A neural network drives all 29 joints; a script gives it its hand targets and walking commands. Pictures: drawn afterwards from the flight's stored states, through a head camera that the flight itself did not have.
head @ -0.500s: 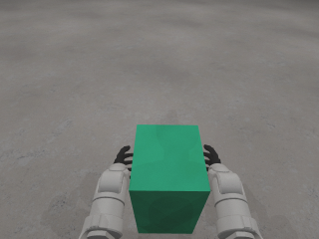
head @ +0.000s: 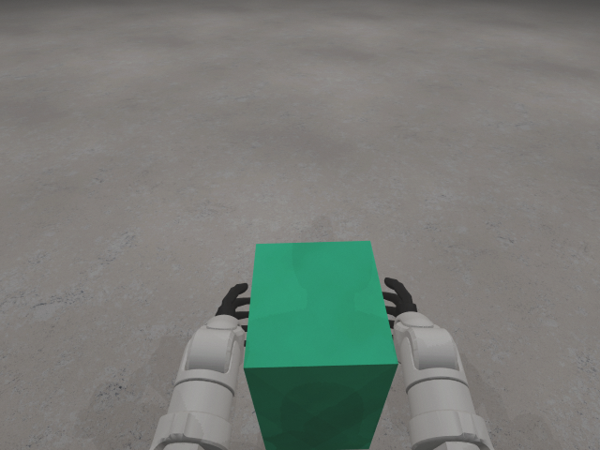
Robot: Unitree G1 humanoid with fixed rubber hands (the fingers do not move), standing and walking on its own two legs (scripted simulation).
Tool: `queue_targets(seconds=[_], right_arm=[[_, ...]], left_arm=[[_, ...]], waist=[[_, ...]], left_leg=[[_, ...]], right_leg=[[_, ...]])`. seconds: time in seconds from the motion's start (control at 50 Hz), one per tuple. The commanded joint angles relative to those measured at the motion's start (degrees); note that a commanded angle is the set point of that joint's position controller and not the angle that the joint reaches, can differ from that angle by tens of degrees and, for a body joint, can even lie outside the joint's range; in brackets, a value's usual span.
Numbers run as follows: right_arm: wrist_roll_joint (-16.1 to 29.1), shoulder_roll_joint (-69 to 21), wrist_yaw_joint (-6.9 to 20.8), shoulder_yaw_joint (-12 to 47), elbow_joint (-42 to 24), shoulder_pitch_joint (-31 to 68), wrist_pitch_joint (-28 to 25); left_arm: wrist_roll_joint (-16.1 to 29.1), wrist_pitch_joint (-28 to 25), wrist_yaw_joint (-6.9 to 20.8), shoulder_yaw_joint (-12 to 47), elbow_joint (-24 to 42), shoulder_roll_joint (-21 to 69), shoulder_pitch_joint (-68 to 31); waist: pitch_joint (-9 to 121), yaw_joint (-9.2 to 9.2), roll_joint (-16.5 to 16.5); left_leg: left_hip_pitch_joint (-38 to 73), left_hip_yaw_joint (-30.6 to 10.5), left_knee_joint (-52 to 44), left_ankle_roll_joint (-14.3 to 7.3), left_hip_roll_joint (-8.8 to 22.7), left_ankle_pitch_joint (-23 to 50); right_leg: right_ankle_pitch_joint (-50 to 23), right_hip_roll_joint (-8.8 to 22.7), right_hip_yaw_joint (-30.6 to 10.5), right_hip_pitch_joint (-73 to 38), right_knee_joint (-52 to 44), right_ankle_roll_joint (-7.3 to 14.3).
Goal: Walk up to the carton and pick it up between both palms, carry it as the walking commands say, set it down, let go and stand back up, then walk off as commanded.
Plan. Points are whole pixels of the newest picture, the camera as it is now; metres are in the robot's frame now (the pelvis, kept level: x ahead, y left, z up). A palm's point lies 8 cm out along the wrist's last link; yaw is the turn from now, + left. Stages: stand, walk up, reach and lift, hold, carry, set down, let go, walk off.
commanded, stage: hold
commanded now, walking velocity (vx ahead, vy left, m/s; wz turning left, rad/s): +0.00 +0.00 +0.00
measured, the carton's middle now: (315, 352) +0.28 -0.01 -0.02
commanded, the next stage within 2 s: carry in 0.26 s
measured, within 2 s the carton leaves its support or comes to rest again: neither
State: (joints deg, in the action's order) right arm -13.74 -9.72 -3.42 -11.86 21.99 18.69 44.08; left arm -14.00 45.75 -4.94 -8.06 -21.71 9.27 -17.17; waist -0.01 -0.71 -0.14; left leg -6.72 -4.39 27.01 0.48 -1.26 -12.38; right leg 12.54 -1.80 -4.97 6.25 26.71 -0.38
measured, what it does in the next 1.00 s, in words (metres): steps to the right: left foot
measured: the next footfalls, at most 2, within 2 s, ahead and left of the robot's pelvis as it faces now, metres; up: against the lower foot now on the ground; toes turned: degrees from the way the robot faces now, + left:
left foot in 0.82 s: -0.01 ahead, +0.07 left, +0.00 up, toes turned +9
right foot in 1.06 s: +0.01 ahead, -0.24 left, +0.00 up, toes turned -5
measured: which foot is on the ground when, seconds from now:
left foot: down 0.00-0.60, up 0.62-0.80, down 0.82-1.00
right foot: down 0.00-0.82, up 0.84-1.00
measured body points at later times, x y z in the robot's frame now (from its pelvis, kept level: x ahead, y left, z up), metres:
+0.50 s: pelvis -0.02 -0.02 -0.02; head -0.06 -0.02 +0.43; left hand +0.29 +0.12 +0.05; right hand +0.30 -0.14 +0.06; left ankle +0.04 +0.12 -0.74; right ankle +0.03 -0.12 -0.74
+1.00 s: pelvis -0.08 -0.08 -0.01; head -0.12 -0.08 +0.44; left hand +0.17 +0.07 +0.07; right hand +0.20 -0.19 +0.07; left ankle -0.05 +0.07 -0.74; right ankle -0.02 -0.20 -0.71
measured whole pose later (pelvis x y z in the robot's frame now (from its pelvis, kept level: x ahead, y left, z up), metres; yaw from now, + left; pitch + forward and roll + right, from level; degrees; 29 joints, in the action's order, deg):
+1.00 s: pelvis -0.08 -0.08 -0.01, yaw +0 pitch +3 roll -2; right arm -1.4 -7.7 -12.1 0.1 -14.0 8.2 68.2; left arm -1.4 70.3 -13.6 -0.2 16.8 7.4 -5.2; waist 9.3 2.2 1.9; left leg -22.4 4.8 35.3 2.6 8.7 -15.0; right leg 20.8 0.7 4.8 29.4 43.9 -0.6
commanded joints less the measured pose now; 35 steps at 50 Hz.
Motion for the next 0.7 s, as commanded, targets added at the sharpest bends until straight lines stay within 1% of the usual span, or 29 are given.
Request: queue_targets(seconds=[0.0, 0.02, 0.04, 0.06, 0.08, 0.1, 0.14, 0.16, 0.2, 0.22, 0.24, 0.26, 0.28, 0.3, 0.34, 0.36, 0.4, 0.42, 0.46, 0.48, 0.52, 0.54, 0.56, 0.58, 0.6, 0.62, 0.64, 0.66, 0.68], right_arm=[[16.51, -63.72, 15.68, 32.0, -4.29, 32.95, -3.58], [16.54, -65.43, 15.75, 32.0, -4.69, 37.83, -3.54], [15.89, -64.5, 15.58, 30.18, -3.27, 36.08, -3.87], [16.74, -63.88, 15.59, 31.57, -5.03, 38.71, -4.35], [16.53, -63.49, 15.59, 31.46, -3.13, 38.8, -4.59], [17.37, -62.51, 15.68, 31.66, -3.86, 40.4, -4.41], [16.27, -61.8, 16.05, 30.3, -2.43, 37.68, -4.07], [16.32, -63.45, 16.0, 29.67, 0.78, 36.39, -3.61], [17.0, -62.52, 15.9, 30.97, -3.29, 39.49, -4.34], [17.02, -63.07, 15.86, 30.91, -3.69, 37.77, -3.97], [14.92, -61.71, 15.53, 29.59, -2.74, 38.01, -3.96], [16.78, -61.7, 14.76, 31.02, -5.97, 38.88, -3.67], [17.62, -62.74, 14.38, 33.12, -8.88, 38.36, -3.0], [18.39, -63.54, 13.69, 35.26, -10.9, 38.06, -2.39], [18.88, -61.58, 11.76, 36.31, -13.37, 34.66, -0.08], [19.25, -61.53, 10.93, 38.05, -16.12, 35.49, 1.15], [21.13, -59.91, 9.72, 38.98, -21.89, 31.96, 2.75], [19.53, -58.68, 8.85, 36.88, -18.59, 27.81, 4.34], [21.02, -57.73, 7.98, 38.1, -22.04, 25.04, 6.81], [21.84, -57.74, 7.48, 38.9, -23.57, 26.51, 8.44], [22.0, -57.66, 6.09, 39.05, -27.78, 23.5, 10.4], [22.28, -58.66, 5.59, 39.73, -27.76, 22.09, 11.99], [23.13, -58.52, 5.1, 39.7, -29.15, 21.66, 13.04], [23.24, -57.2, 4.2, 39.65, -28.94, 19.33, 14.51], [24.29, -57.44, 3.74, 41.22, -31.83, 21.03, 15.5], [26.11, -57.55, 3.42, 41.71, -35.0, 22.61, 16.05], [26.38, -56.14, 2.86, 42.58, -36.18, 22.31, 17.74], [27.73, -55.67, 2.54, 42.69, -38.53, 24.55, 18.45], [28.45, -55.98, 2.38, 43.15, -41.32, 25.87, 18.34]], left_arm=[[18.85, -6.67, 15.93, 31.53, 14.35, 62.07, -44.46], [19.2, -6.8, 16.06, 30.11, 13.32, 62.61, -45.44], [19.0, -6.88, 16.31, 31.15, 12.86, 62.74, -47.03], [18.22, -6.52, 16.43, 31.45, 11.95, 62.95, -46.66], [18.1, -6.47, 16.08, 30.56, 9.59, 63.98, -46.63], [16.73, -6.18, 16.25, 26.69, 4.69, 62.54, -41.66], [16.63, -5.63, 16.45, 27.58, 4.97, 63.84, -41.41], [16.28, -6.05, 16.21, 28.07, 6.05, 62.52, -43.07], [16.41, -6.03, 16.16, 28.16, 5.63, 63.84, -42.85], [17.31, -6.01, 16.29, 29.23, 8.1, 64.45, -42.02], [16.6, -6.73, 15.71, 30.11, 10.67, 58.26, -48.94], [18.47, -5.82, 15.48, 31.4, 12.74, 58.79, -49.2], [20.22, -5.2, 14.95, 33.02, 14.02, 61.59, -47.02], [21.15, -4.91, 14.68, 34.11, 16.82, 61.21, -47.57], [22.21, -2.75, 13.54, 34.96, 19.51, 59.95, -44.04], [22.95, -1.65, 12.93, 34.84, 18.68, 60.46, -42.69], [25.01, 0.41, 12.33, 37.51, 23.0, 60.27, -39.02], [24.64, 1.99, 12.0, 37.74, 22.42, 58.94, -37.95], [25.82, 4.52, 10.84, 39.53, 27.27, 57.96, -35.63], [25.59, 6.0, 9.85, 39.39, 28.58, 58.21, -35.54], [27.41, 7.88, 8.64, 40.53, 35.06, 57.92, -34.75], [27.94, 9.01, 7.91, 41.22, 36.13, 58.76, -35.03], [27.71, 9.76, 6.93, 40.88, 40.29, 55.97, -35.74], [26.68, 11.32, 6.04, 39.6, 38.4, 54.64, -31.31], [26.19, 12.21, 5.55, 38.64, 37.53, 56.68, -28.65], [26.1, 12.77, 4.52, 38.02, 40.96, 54.37, -29.03], [25.23, 13.82, 3.82, 35.49, 39.87, 53.69, -23.9], [24.2, 15.07, 2.81, 34.9, 39.36, 54.0, -22.82], [24.85, 14.81, 2.26, 35.66, 42.71, 54.25, -24.49]], waist=[[17.46, -0.47, 0.44], [19.93, 1.01, -3.73], [18.94, -0.41, -2.05], [16.86, 0.09, -0.46], [14.97, -0.48, -2.0], [14.1, 0.94, -1.89], [15.76, 0.07, 1.86], [15.24, 0.13, -0.62], [18.4, 1.14, 0.76], [22.51, 0.83, 1.6], [25.35, 0.48, 5.7], [24.47, 0.21, 10.16], [26.54, 0.69, 7.89], [27.73, 0.94, 5.04], [27.55, 0.89, 3.93], [29.16, 0.83, -2.34], [31.35, 0.77, 0.44], [32.21, 0.36, 1.56], [33.11, 0.24, 6.35], [30.75, 0.34, 4.83], [29.17, 0.81, 5.26], [27.55, 0.41, 0.82], [26.73, 0.54, -1.25], [24.07, 0.53, -6.94], [23.53, 0.51, -11.32], [24.03, 1.02, -9.65], [23.22, 1.11, -10.96], [23.13, 1.27, -6.7], [23.79, 1.32, -8.73]], left_leg=[[6.23, -1.08, -3.23, -0.48, -3.09, 4.69], [5.63, -1.36, -2.83, -0.76, -3.05, 2.04], [5.17, -1.53, -2.7, -0.94, -2.88, 0.26], [5.23, -1.53, -2.51, -0.79, -3.13, -2.11], [6.09, -1.82, -2.24, -0.67, -3.05, -3.22], [4.42, -1.47, -2.32, -0.99, -3.14, -1.94], [2.73, -1.26, -3.26, -0.46, -3.19, -2.56], [5.78, -1.07, -3.07, -0.7, -3.19, -0.97], [5.81, -0.46, -2.48, -0.51, -3.47, -0.69], [5.08, -0.89, -2.38, -0.09, -3.28, 5.15], [2.91, -5.92, 0.48, -0.13, 10.18, 5.25], [2.19, -10.7, -3.3, -1.63, 12.29, 2.76], [1.46, -11.85, -2.21, -3.41, 15.0, 11.86], [-0.07, -11.66, -1.29, -3.89, 15.41, 12.57], [-1.98, -9.22, 1.87, -4.04, 15.04, 16.38], [-1.87, -5.89, 5.96, -3.84, 13.89, 17.58], [-3.66, -3.19, 7.66, -2.32, 11.35, 17.05], [-2.9, -4.72, 7.69, -2.88, 12.3, 17.28], [-3.38, -5.61, 7.83, -3.6, 14.49, 22.65], [-4.5, -8.94, 5.66, -5.27, 16.0, 18.88], [-6.86, -6.97, 5.49, -4.03, 13.93, 9.21], [-8.6, -2.97, 9.54, -2.71, 11.1, 7.34], [-13.77, 1.96, 14.85, -0.95, 6.77, -1.3], [-18.95, 5.67, 18.26, 0.35, 3.6, -11.54], [-20.07, 6.19, 21.63, 1.08, 4.51, -15.01], [-19.11, 7.75, 21.31, 0.62, 4.12, -14.13], [-20.03, 6.26, 24.3, -0.27, 3.81, -15.2], [-18.64, 8.76, 21.59, -0.8, 3.13, -12.89], [-18.15, 8.88, 18.51, -0.91, 3.35, -12.73]], right_leg=[[-4.07, -2.24, -0.59, 0.69, -4.26, 0.98], [-0.98, -2.5, -0.45, 0.54, -3.97, 0.46], [1.41, -2.2, -0.64, 1.63, -4.4, 0.76], [2.89, -1.54, -1.09, 3.32, -4.32, 1.23], [5.66, -1.19, -1.08, 5.91, -4.48, 1.72], [4.03, -0.91, -1.24, 4.13, -5.01, 1.65], [2.99, -1.65, -0.52, 2.04, -4.48, 1.7], [2.77, -1.3, -0.85, 4.0, -5.16, 1.29], [1.51, -1.76, -0.62, 1.06, -4.24, 1.31], [-4.06, -2.39, 0.01, -1.24, -3.66, 1.07], [-5.95, 6.35, 0.47, 8.83, 4.81, 0.79], [-1.3, 3.84, 1.21, 12.38, 8.1, 0.26], [-2.83, 4.21, 1.46, 11.88, 8.86, 0.14], [0.0, 3.72, 2.21, 12.07, 8.44, -0.13], [-5.24, 3.76, 1.86, 11.08, 6.88, -0.14], [-12.5, 5.37, -0.54, 10.25, 6.79, 1.04], [-19.95, 6.22, -1.09, 8.6, 9.09, 2.59], [-20.5, 6.1, -1.72, 9.53, 10.51, 2.92], [-17.25, 5.08, -0.5, 10.48, 12.28, 2.67], [-8.11, 3.05, 0.3, 14.15, 10.98, 2.12], [-1.22, 2.76, -0.21, 15.19, 6.54, 2.93], [-5.59, 4.37, -2.66, 14.51, 3.01, 4.12], [-7.23, 9.51, -7.93, 12.88, -0.89, 5.68], [-4.26, 13.85, -14.57, 11.2, -5.98, 8.66], [-9.05, 16.06, -15.83, 10.93, -4.87, 10.86], [-7.22, 15.4, -12.88, 11.06, -5.08, 10.23], [-2.4, 14.9, -16.65, 14.12, -7.19, 10.24], [-7.39, 14.24, -12.62, 12.7, -6.18, 9.79], [-11.94, 13.16, -10.72, 10.98, -5.21, 9.41]])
